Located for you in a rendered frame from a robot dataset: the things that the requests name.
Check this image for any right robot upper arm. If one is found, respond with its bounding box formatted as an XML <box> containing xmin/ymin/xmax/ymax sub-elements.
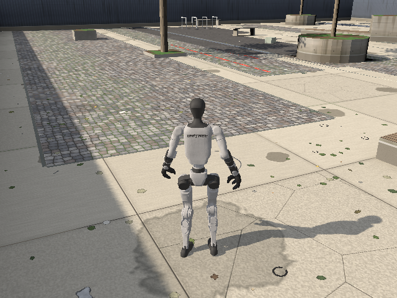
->
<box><xmin>210</xmin><ymin>125</ymin><xmax>229</xmax><ymax>160</ymax></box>

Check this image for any left robot foot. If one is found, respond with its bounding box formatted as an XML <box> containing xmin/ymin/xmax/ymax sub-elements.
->
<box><xmin>181</xmin><ymin>241</ymin><xmax>194</xmax><ymax>258</ymax></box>

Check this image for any robot head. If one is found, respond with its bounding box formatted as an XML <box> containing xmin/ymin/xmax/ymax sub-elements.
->
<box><xmin>187</xmin><ymin>98</ymin><xmax>208</xmax><ymax>128</ymax></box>

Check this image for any right robot hand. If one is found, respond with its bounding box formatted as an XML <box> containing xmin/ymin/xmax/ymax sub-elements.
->
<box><xmin>227</xmin><ymin>174</ymin><xmax>241</xmax><ymax>190</ymax></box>

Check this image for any robot left forearm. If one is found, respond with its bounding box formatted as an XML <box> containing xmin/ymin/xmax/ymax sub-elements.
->
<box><xmin>163</xmin><ymin>149</ymin><xmax>173</xmax><ymax>169</ymax></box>

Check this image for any robot right forearm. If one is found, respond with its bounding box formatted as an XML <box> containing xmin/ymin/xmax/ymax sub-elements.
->
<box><xmin>224</xmin><ymin>150</ymin><xmax>239</xmax><ymax>176</ymax></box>

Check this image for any left robot upper arm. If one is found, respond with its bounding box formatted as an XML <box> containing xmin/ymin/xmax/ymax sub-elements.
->
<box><xmin>167</xmin><ymin>125</ymin><xmax>185</xmax><ymax>159</ymax></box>

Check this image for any left robot hand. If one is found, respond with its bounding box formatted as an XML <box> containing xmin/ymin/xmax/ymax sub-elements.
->
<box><xmin>161</xmin><ymin>167</ymin><xmax>176</xmax><ymax>179</ymax></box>

